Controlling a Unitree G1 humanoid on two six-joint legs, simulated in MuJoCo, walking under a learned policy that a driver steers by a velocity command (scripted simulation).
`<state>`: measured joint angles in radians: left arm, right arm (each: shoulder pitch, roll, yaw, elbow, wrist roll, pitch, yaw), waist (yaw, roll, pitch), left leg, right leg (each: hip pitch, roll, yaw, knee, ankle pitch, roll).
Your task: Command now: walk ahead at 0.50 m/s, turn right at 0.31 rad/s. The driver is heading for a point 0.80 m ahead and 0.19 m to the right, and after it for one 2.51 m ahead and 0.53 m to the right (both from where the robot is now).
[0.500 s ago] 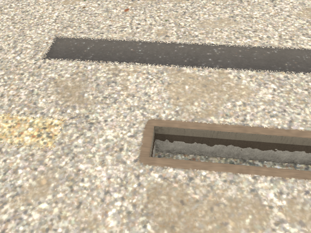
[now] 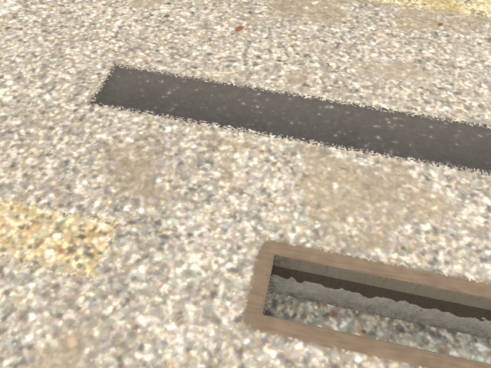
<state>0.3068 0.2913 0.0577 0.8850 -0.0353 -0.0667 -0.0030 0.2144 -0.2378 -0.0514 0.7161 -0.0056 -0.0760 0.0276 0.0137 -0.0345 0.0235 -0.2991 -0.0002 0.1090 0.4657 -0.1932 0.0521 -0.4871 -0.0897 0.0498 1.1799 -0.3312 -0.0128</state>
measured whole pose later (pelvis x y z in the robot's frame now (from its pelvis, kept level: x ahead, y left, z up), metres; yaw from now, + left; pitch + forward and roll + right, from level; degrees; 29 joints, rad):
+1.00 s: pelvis +0.55 -0.11 -0.02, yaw -18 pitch +4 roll +0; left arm 0.36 0.28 0.05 0.81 -0.02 -0.06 0.00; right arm 0.17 -0.31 -0.04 0.76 0.02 -0.09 0.08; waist 0.06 -0.01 -0.03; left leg -0.69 0.11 0.01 0.72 -0.08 0.02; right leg 0.10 0.00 0.03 0.32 -0.49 -0.01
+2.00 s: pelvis +0.86 -0.17 +0.00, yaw -4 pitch +1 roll -1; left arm 0.11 0.24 0.03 0.78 0.00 -0.01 -0.02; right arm 0.25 -0.27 -0.03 0.84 -0.01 0.05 -0.03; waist -0.01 0.02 0.00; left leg -0.06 0.02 -0.11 0.43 -0.39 -0.02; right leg -0.31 0.05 -0.04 0.46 -0.17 -0.05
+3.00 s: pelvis +0.86 -0.17 +0.00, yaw -5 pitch +1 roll -1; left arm 0.16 0.24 0.03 0.96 -0.01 0.01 0.03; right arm 0.39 -0.21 -0.02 1.03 -0.01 0.01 -0.05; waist -0.01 0.01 0.01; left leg -0.04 0.02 -0.08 0.39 -0.37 -0.02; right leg -0.30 0.06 -0.02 0.44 -0.15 -0.05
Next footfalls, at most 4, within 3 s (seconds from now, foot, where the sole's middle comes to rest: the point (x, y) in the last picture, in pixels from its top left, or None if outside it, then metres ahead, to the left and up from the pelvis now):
0.40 right None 0.35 -0.18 -0.78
1.04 left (258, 257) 0.82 -0.02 -0.78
1.54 right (332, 226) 0.94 -0.26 -0.78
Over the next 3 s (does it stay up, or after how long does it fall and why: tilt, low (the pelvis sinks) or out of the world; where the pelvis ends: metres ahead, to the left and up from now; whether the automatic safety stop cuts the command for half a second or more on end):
stays up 0.86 -0.17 0.00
